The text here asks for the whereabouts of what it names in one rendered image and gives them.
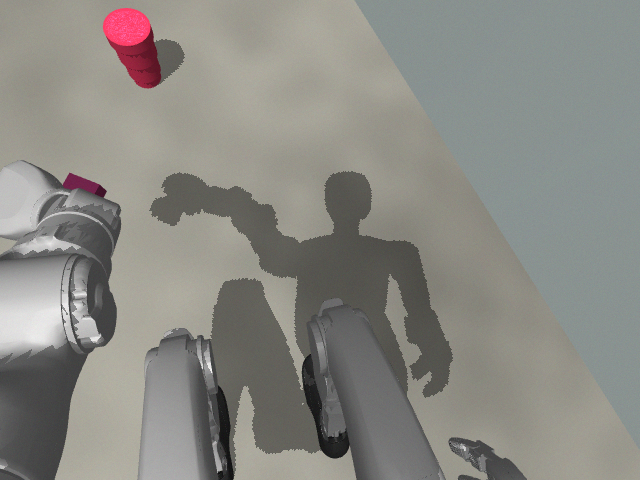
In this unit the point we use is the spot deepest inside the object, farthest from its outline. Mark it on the right robot hand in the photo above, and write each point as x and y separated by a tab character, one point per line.
483	458

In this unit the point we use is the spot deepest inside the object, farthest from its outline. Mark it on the right robot foot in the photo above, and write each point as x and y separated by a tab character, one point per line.
330	446

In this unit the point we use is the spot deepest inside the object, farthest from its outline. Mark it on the left robot foot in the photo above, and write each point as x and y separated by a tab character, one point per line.
227	472

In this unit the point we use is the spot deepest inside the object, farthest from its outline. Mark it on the left robot hand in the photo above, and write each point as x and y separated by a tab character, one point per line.
21	186

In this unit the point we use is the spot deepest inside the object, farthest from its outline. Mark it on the left robot arm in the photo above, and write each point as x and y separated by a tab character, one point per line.
55	308

